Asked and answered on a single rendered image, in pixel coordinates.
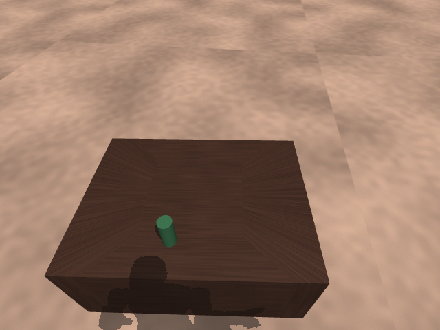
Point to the can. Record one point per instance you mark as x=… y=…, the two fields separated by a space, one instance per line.
x=166 y=230

